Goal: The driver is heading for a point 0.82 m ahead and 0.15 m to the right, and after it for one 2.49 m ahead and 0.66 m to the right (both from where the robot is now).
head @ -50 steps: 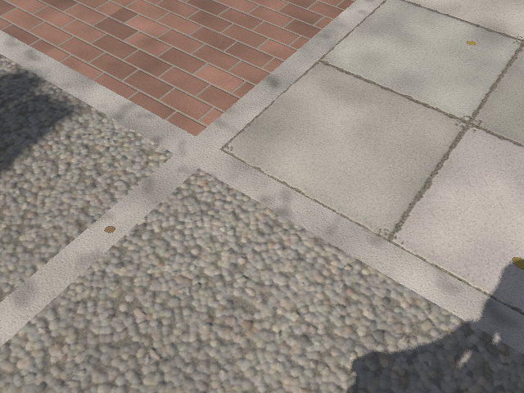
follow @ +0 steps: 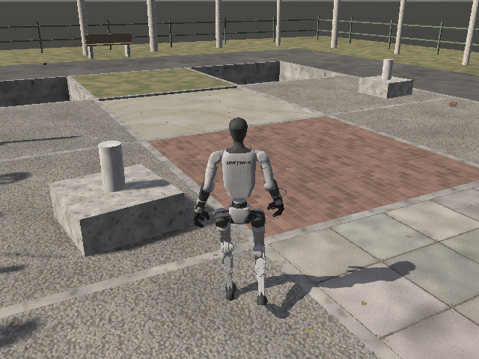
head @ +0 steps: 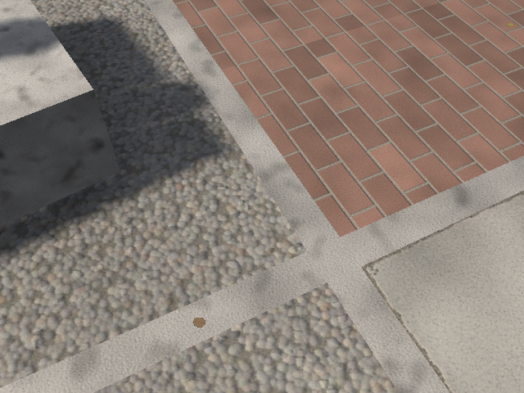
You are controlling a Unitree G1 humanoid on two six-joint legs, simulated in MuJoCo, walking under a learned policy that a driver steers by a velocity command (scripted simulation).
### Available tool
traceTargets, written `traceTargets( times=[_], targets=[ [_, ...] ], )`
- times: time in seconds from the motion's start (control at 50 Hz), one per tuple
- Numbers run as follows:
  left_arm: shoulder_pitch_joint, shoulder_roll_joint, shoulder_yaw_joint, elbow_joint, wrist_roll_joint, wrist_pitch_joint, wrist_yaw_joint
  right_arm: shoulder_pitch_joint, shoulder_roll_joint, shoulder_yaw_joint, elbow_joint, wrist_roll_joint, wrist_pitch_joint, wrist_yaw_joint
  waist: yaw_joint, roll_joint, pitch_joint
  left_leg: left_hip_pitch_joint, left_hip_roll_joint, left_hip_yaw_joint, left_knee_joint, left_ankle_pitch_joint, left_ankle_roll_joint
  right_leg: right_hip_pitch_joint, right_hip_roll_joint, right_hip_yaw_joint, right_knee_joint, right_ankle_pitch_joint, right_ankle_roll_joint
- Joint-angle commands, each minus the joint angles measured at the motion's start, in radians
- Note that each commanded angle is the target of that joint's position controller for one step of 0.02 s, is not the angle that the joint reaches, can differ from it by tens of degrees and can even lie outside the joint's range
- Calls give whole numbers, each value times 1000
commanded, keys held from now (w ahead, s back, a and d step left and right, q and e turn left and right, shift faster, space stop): w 0.06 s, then w+e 0.78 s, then w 0.16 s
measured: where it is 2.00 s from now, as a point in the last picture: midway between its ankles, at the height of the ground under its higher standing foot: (321, 270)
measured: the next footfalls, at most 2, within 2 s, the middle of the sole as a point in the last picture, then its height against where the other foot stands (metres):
right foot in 0.46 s outside the picture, level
left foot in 0.94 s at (274, 282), level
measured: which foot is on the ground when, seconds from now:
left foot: down 0.00-0.48, up 0.50-0.92, down 0.94-1.00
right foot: up 0.00-0.44, down 0.46-0.96, up 0.98-1.00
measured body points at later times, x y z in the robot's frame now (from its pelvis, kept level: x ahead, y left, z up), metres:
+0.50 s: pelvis +0.29 -0.05 -0.01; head +0.33 -0.05 +0.44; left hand +0.50 +0.18 -0.10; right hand +0.31 -0.34 -0.13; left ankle +0.09 +0.07 -0.68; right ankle +0.40 -0.14 -0.72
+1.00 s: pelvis +0.58 -0.06 +0.00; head +0.60 -0.06 +0.45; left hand +0.73 +0.19 -0.12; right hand +0.69 -0.36 -0.06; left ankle +0.69 +0.02 -0.72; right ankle +0.41 -0.13 -0.68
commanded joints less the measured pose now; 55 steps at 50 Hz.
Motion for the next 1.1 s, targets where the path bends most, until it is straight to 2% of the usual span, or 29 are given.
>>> traceTargets(
  times=[0.02, 0.04, 0.08, 0.12, 0.24, 0.36, 0.42, 0.44, 0.46, 0.48, 0.5, 0.52, 0.54, 0.56, 0.58, 0.62, 0.66, 0.76, 0.84, 0.88, 0.92, 0.94, 0.96, 0.98, 1.0, 1.02, 1.04, 1.06, 1.1],
  targets=[
    [-36, 134, 29, -106, 18, -39, 5, 68, -96, -26, -58, -9, -21, -11, -20, 18, -153, 403, 279, -439, -334, 192, 201, -377, -76, 95, -14, 113, -18],
    [-14, 131, 32, -101, 21, -22, 1, 49, -87, -22, -66, -16, -23, -13, 0, 28, -142, 336, 261, -405, -358, 236, 195, -322, -86, 91, -47, 137, -11],
    [4, 95, 27, -95, 30, 2, -1, 64, -95, -21, -50, -14, -33, -18, 13, 23, -131, 272, 248, -325, -387, 353, 198, -293, -85, 64, -116, 184, 13],
    [-44, 71, 18, -108, 31, 14, 1, 100, -113, -24, -25, -15, -40, -28, -4, 37, -97, 258, 235, -250, -412, 421, 185, -331, -88, 48, -208, 285, 31],
    [-206, 46, 0, -144, 9, 9, -21, 164, -129, -17, 27, -19, -45, -40, -85, 62, -34, 321, 217, -122, -454, 288, 97, -339, -53, 17, -542, 618, -5],
    [-298, 47, -5, -205, 0, 4, -63, 206, -142, -22, 83, -18, -28, -46, -114, 50, 16, 553, 307, -80, -387, 401, 80, -453, -5, 19, -648, 476, -62],
    [-217, 77, 9, -207, 7, 8, -75, 164, -173, -29, 72, -16, -11, -61, -55, 95, -69, 584, 300, -26, -225, 850, 42, -289, 72, -63, -648, 333, -109],
    [-118, 111, 27, -190, 9, 12, -71, 151, -183, -30, 66, -16, -2, -67, 1, 104, -134, 569, 281, -1, -86, 1003, 25, -153, 114, -91, -655, 310, -132],
    [30, 157, 52, -160, 10, 15, -62, 134, -181, -25, 57, -14, 1, -74, 82, 79, -211, 460, 245, 33, 126, 970, -9, 81, 122, -63, -704, 381, -171],
    [177, 257, 79, -145, 14, 23, -46, 181, -132, -4, 28, -40, -14, -77, 109, -85, -339, 173, 173, 63, 476, 564, -57, 424, -93, 242, -680, 462, -271],
    [173, 256, 74, -151, 1, 19, -47, 255, -30, 31, 14, -42, -44, -54, 41, -288, -456, -213, -41, -55, 794, -330, -118, 722, -287, 784, -832, 301, -452],
    [184, 181, 55, -148, 0, 25, -43, 175, -128, 13, 5, -12, -78, -34, 100, -161, -430, -329, 28, -192, 841, -309, -90, 723, -254, 765, -895, 157, -396],
    [133, 151, 47, -163, 7, 29, -37, 76, -141, 12, -32, 18, -94, -25, 96, -95, -289, -368, 73, -173, 798, -236, -76, 595, -222, 623, -908, 168, -351],
    [70, 141, 41, -176, 11, 30, -37, 39, -127, 16, -44, 3, -100, -27, 51, 21, -178, -344, 112, -154, 699, -184, -76, 419, -186, 526, -931, 267, -328],
    [22, 119, 34, -193, 15, 29, -34, 32, -136, 7, -46, -21, -94, -35, 16, 42, -141, -281, 143, -149, 607, -150, -86, 305, -156, 462, -949, 364, -316],
    [-19, 117, 32, -214, 20, 32, -28, 75, -122, 3, -49, -33, -72, -39, -34, -8, -108, -200, 161, -138, 524, -132, -112, 169, -112, 405, -991, 456, -321],
    [-13, 135, 38, -211, 17, 29, -19, 79, -99, 10, -51, -37, -54, -47, -44, -27, -94, -177, 159, -109, 431, -98, -146, 86, -90, 338, -1004, 541, -324],
    [50, 162, 48, -188, 0, 46, 3, -102, -53, 29, -91, -33, -55, -46, 28, -63, -78, -83, 95, -84, 61, 231, -177, 11, -6, 249, -974, 454, -246],
    [108, 159, 48, -170, -7, 62, 8, -175, -87, 16, -114, -14, -72, -30, 53, -88, -87, -41, 59, -115, -80, 232, -162, 105, -40, 357, -896, 352, -221],
    [107, 150, 46, -166, 0, 65, 10, -148, -109, 5, -107, -12, -82, -23, 35, -113, -93, -10, 65, -115, -112, 178, -132, 168, -75, 403, -844, 344, -205],
    [94, 117, 36, -168, 8, 66, 8, -35, -128, -12, -78, -20, -91, -26, -27, -125, -128, 155, 68, -88, -172, 157, -79, 169, -41, 391, -743, 429, -169],
    [85, 70, 18, -181, 16, 61, 3, 83, -166, -25, -67, -36, -96, -33, -84, -80, -228, 355, 177, -183, -150, 146, -19, 104, 6, 331, -548, 416, -135],
    [205, 16, -2, -194, 4, 50, 4, 217, -263, -52, -37, -54, -89, -36, -76, 168, -376, 714, 383, -548, -174, 25, 144, -196, 138, 192, -212, 176, -58],
    [231, 56, -2, -188, -9, 41, 5, 278, -231, -53, -1, -24, -79, -24, -89, 309, -373, 769, 475, -844, -290, -222, 212, -403, 141, 174, -20, -141, -34],
    [141, 134, 18, -189, -14, 40, 3, 237, -158, -32, -10, -9, -75, -25, -109, 178, -228, 664, 440, -763, -315, -327, 171, -481, 95, 205, 57, -78, -37],
    [55, 139, 19, -206, -3, 42, 3, 188, -129, -21, -18, -16, -67, -27, -104, 98, -145, 555, 397, -628, -319, -270, 134, -483, 59, 169, 60, -1, -37],
    [-1, 125, 18, -222, 11, 40, 2, 137, -105, -9, -20, -23, -61, -26, -84, 68, -66, 436, 355, -520, -337, -74, 127, -463, 38, 145, 7, 47, -31],
    [-9, 114, 21, -224, 21, 42, 1, 100, -86, 1, -22, -30, -62, -26, -51, 73, -44, 359, 323, -436, -343, 140, 116, -412, 10, 132, -47, 76, -23],
    [32, 74, 14, -210, 23, 49, -1, 77, -76, 7, -9, -33, -65, -22, -13, 102, -74, 289, 284, -307, -334, 511, 113, -305, 4, 90, -139, 68, 2]
  ],
)
Keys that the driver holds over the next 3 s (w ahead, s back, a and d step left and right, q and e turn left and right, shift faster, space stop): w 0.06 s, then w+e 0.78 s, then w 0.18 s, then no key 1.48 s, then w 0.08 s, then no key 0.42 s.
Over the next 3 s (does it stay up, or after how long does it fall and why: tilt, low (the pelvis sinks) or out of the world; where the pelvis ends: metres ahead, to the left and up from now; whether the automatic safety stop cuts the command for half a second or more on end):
stays up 0.80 -0.16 0.01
